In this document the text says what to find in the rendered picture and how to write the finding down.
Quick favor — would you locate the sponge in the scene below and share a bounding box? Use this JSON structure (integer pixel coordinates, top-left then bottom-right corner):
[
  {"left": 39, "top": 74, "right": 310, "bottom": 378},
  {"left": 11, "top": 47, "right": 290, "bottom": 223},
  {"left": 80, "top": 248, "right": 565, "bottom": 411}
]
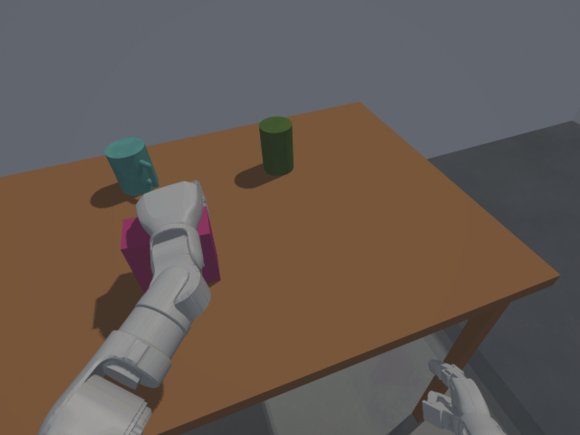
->
[{"left": 121, "top": 206, "right": 220, "bottom": 294}]

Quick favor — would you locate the left robot upper arm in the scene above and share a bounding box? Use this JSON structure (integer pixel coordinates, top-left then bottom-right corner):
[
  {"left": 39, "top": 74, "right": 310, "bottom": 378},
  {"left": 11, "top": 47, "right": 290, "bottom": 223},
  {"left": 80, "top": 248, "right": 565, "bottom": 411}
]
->
[{"left": 45, "top": 374, "right": 152, "bottom": 435}]

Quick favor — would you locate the right robot hand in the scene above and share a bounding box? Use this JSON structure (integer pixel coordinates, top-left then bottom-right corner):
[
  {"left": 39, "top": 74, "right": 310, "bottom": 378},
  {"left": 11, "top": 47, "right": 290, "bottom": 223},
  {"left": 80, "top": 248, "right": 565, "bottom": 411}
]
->
[{"left": 422, "top": 360, "right": 490, "bottom": 435}]

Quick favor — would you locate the left robot hand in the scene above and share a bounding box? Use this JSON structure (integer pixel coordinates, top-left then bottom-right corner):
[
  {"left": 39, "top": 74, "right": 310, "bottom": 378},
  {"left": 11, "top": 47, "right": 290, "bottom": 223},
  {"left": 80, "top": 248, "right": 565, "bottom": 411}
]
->
[{"left": 136, "top": 180, "right": 209, "bottom": 267}]

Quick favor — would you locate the left robot forearm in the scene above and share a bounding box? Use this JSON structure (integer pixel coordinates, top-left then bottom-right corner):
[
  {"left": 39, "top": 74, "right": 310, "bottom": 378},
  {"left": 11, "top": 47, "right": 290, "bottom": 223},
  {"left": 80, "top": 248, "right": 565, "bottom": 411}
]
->
[{"left": 37, "top": 223, "right": 211, "bottom": 435}]

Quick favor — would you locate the table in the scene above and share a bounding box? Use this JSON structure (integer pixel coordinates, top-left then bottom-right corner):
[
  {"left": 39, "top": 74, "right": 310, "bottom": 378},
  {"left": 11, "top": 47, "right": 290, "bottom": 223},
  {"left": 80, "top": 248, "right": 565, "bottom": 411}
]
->
[{"left": 0, "top": 101, "right": 561, "bottom": 435}]

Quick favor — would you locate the right robot forearm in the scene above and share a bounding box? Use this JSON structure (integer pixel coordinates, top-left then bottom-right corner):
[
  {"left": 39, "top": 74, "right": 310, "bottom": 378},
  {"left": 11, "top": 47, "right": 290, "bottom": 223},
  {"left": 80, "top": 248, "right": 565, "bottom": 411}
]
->
[{"left": 458, "top": 412, "right": 507, "bottom": 435}]

